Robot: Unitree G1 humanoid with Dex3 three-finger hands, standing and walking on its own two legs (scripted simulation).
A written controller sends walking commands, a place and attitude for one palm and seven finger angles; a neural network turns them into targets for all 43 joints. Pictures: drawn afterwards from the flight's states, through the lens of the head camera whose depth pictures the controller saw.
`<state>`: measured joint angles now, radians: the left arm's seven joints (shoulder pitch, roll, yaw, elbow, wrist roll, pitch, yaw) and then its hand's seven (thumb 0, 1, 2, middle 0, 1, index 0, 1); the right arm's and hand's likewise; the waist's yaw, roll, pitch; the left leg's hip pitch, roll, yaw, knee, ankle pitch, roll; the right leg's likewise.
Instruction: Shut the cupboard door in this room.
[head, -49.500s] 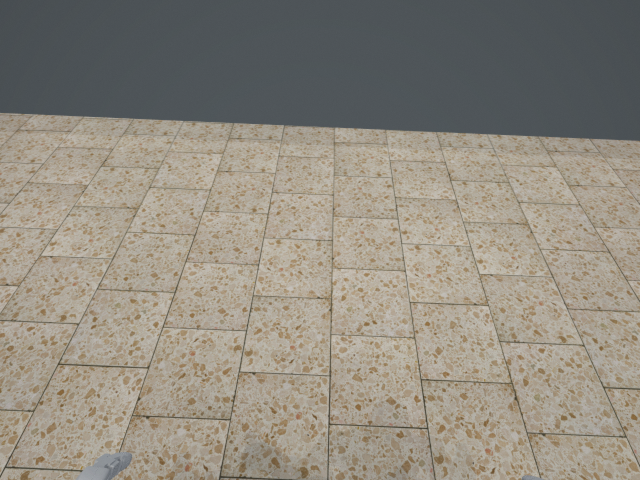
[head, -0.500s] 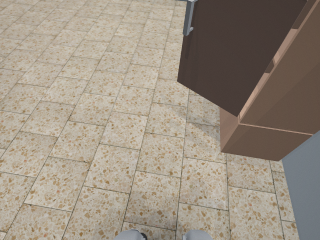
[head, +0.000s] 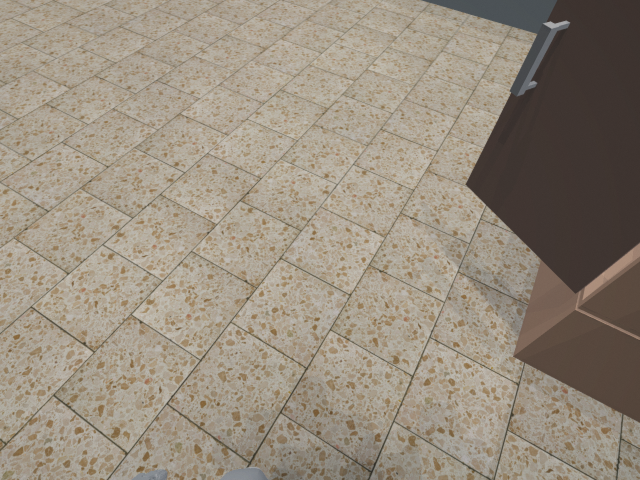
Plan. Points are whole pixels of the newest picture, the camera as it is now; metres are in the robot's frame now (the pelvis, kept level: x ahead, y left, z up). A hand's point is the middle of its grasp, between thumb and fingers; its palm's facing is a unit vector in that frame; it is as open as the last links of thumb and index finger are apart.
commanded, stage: walk to a spot facing it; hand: left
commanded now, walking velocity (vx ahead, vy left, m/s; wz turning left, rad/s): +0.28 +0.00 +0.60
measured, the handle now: (539, 59) +0.88 -0.43 +0.06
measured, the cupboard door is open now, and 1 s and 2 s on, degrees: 59 59 59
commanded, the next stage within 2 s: turn to face it in 1.08 s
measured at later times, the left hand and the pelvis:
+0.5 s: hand out of the picture +0.08 +0.18 -0.13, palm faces +0.32 -0.90 -0.28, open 7.3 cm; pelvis +0.08 -0.03 +0.02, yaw +17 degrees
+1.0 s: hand out of the picture +0.10 +0.24 -0.17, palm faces +0.58 -0.79 -0.19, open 7.4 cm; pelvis +0.21 +0.09 +0.01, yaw +32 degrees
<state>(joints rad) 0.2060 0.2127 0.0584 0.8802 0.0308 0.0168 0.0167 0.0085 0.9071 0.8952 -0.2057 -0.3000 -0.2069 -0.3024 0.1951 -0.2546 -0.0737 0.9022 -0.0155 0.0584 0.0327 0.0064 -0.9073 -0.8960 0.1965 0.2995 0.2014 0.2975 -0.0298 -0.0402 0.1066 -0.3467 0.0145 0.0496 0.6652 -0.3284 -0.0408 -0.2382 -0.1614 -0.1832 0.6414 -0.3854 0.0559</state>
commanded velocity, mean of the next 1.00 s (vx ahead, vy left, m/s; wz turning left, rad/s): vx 0.33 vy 0.00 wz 0.47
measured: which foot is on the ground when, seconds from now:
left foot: up 0.00-0.00, down 0.02-0.36, up 0.38-0.82, down 0.84-1.00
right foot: down 0.00-0.02, up 0.04-0.34, down 0.36-0.84, up 0.86-1.00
